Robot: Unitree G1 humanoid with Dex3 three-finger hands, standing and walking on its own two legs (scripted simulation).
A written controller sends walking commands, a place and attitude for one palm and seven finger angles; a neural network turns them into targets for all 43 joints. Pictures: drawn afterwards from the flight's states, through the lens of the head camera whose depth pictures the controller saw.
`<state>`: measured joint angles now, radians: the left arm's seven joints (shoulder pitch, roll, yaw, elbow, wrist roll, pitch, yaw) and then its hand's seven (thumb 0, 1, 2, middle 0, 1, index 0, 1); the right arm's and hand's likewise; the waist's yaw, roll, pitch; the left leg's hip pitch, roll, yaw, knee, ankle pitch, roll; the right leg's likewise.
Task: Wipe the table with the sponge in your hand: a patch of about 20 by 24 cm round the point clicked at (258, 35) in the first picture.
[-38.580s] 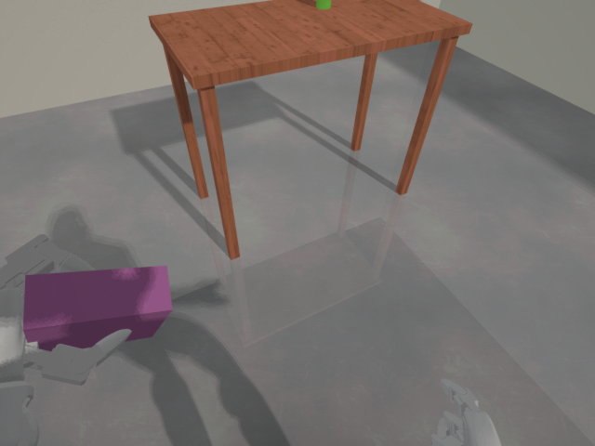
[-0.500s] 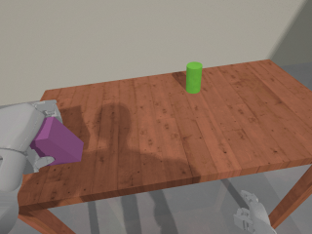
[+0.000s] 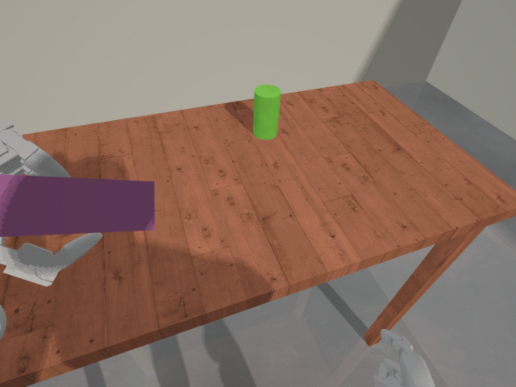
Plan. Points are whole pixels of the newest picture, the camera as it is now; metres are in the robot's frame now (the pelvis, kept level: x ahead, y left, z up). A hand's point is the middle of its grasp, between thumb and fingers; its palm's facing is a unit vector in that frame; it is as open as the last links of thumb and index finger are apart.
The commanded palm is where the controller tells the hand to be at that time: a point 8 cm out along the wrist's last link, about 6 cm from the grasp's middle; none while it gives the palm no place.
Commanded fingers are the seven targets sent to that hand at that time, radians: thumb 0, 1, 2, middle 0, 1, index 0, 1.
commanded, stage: step back with the hand held close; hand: left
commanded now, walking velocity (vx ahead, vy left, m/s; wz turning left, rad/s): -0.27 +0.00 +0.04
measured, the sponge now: (99, 209) +0.24 +0.19 +0.23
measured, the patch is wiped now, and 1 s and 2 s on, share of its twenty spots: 1.00 1.00 1.00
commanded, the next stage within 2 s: stop stepping back and stand still in 1.06 s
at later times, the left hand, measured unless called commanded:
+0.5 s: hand out of the picture +0.12 +0.26 +0.27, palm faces +0.55 -0.78 -0.29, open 9.3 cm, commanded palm +0.07 +0.30 +0.28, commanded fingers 0.00 0.10 1.30 -1.20 -1.60 -1.20 -1.60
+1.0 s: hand out of the picture +0.06 +0.25 +0.27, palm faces +0.44 -0.86 -0.27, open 9.3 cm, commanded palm +0.01 +0.31 +0.28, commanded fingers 0.00 0.10 1.30 -1.20 -1.60 -1.20 -1.60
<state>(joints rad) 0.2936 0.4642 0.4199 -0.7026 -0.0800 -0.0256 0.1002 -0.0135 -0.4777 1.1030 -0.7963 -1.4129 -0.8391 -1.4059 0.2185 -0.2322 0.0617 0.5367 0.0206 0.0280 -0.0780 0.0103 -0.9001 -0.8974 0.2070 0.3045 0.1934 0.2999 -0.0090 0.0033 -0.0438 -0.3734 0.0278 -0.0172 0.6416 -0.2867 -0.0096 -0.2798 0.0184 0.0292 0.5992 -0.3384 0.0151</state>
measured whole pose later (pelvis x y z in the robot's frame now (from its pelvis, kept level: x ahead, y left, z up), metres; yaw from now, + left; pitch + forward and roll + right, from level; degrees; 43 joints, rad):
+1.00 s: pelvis -0.14 +0.02 +0.00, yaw +2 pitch +1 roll -2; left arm 0.24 0.45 0.43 -0.71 -0.07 -0.22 0.13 -0.01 -0.48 1.10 -0.80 -1.41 -0.84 -1.41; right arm 0.21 -0.19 0.04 0.63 0.00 -0.03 -0.07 0.01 -0.90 -0.90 0.21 0.30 0.21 0.30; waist -0.02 -0.04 -0.05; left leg -0.47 0.02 -0.01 0.80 -0.29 -0.02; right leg -0.35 0.01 0.01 0.61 -0.28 0.02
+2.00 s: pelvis -0.33 +0.01 +0.00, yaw +2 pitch -3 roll +0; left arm 0.23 0.42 0.43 -0.53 -0.06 -0.10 0.14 -0.01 -0.48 1.10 -0.80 -1.42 -0.84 -1.41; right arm 0.25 -0.18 0.06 0.63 0.01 -0.06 -0.06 0.01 -0.90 -0.90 0.21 0.30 0.20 0.30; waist -0.02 0.03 -0.07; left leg -0.41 0.05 -0.02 0.81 -0.39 0.00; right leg -0.28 0.04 -0.10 0.62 -0.28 -0.08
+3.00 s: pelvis -0.31 +0.05 +0.01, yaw +1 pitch -1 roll -1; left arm 0.33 0.40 0.44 -0.62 -0.07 -0.16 0.15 -0.01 -0.48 1.10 -0.80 -1.41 -0.84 -1.41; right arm 0.17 -0.21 0.04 0.62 0.01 -0.06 -0.06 0.01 -0.90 -0.90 0.21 0.30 0.20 0.30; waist 0.00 0.02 0.00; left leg -0.27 0.04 0.01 0.51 -0.24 -0.01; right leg -0.22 0.02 -0.05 0.46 -0.23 -0.02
